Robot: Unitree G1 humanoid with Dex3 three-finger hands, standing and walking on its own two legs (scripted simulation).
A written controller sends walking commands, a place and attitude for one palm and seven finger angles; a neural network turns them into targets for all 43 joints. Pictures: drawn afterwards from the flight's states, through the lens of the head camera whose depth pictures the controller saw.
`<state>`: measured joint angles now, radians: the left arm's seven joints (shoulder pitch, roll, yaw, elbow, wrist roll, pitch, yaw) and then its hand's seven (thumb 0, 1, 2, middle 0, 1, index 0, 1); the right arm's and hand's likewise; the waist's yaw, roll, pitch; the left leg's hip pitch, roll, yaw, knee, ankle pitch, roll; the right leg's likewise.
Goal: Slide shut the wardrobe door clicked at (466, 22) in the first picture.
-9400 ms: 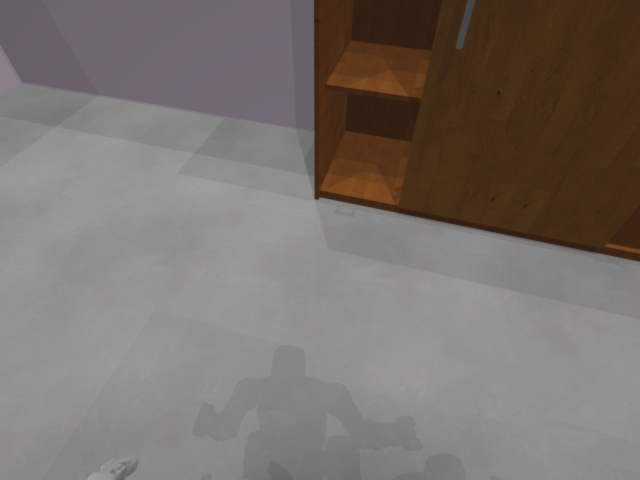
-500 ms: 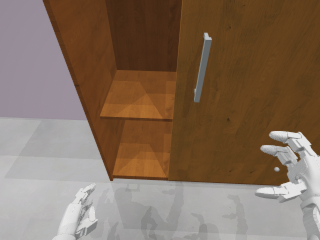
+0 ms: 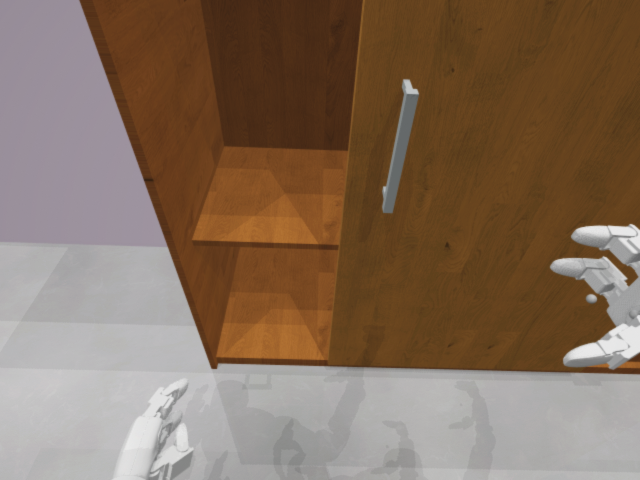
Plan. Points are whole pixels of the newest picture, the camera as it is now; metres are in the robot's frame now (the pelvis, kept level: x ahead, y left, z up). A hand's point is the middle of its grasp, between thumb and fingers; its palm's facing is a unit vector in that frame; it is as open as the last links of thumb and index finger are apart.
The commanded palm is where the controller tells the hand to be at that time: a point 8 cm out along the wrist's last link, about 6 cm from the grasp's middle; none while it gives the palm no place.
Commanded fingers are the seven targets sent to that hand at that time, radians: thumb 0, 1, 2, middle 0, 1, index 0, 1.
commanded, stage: raise the hand with hooked fingers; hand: right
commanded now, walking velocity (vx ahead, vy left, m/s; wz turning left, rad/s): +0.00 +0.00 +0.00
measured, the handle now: (396, 151) +0.60 -0.12 +0.12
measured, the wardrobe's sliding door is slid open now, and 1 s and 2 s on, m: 0.37 0.37 0.37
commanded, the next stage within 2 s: move the hooked fingers beside the handle in 0.36 s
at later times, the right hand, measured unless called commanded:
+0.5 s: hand (554, 301) +0.28 -0.25 +0.14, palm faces +0.05 +1.00 -0.04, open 14.0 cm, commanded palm +0.25 -0.30 +0.14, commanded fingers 0.00 0.50 -0.30 0.30 1.20 0.30 1.20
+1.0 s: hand (521, 247) +0.36 -0.24 +0.14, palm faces +0.03 +1.00 -0.01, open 14.0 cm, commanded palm +0.34 -0.29 +0.14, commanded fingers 0.00 0.50 -0.30 0.30 1.20 0.30 1.20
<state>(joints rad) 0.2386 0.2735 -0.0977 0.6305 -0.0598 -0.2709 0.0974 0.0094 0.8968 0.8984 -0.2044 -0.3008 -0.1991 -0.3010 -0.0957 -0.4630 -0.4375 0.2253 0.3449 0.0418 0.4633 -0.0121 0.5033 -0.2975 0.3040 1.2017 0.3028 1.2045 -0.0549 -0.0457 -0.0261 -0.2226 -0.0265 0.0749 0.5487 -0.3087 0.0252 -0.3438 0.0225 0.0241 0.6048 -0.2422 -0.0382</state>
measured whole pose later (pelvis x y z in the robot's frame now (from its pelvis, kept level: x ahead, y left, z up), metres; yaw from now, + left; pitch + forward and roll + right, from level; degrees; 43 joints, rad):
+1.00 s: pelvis +0.01 +0.01 +0.00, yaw +2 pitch +2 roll +1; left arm 0.28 0.28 -0.07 0.64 -0.06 -0.23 0.09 0.01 0.90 0.90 -0.20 -0.30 -0.20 -0.30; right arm -0.31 -0.44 -0.40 0.47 0.28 -0.02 0.38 -0.01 0.50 -0.30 0.31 1.20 0.30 1.20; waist 0.01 -0.03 -0.04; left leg -0.29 -0.04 0.05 0.59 -0.33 0.03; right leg -0.40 0.01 0.00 0.63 -0.27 -0.03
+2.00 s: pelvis +0.02 +0.01 -0.01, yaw +3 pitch +11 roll +2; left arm 0.42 0.30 -0.04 0.68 -0.02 -0.07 0.02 0.00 0.90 0.90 -0.20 -0.30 -0.20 -0.30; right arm -0.92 -0.55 -0.40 1.16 0.11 -0.20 0.25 -0.01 0.50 -0.30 0.30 1.20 0.30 1.20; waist 0.14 -0.03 -0.06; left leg -0.50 -0.06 0.05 0.67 -0.36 0.04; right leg -0.61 -0.01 0.00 0.72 -0.30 -0.03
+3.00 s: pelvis +0.02 +0.00 -0.02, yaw +3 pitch +13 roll +3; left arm 0.43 0.28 -0.05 0.64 -0.01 0.00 -0.01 0.00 0.90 0.90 -0.20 -0.30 -0.20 -0.30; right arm -0.97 -0.55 -0.40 1.21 0.08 -0.21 0.21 -0.01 0.50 -0.30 0.30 1.20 0.30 1.20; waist 0.15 -0.03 -0.08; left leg -0.57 -0.06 0.04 0.71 -0.38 0.03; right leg -0.68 -0.01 0.00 0.79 -0.34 -0.04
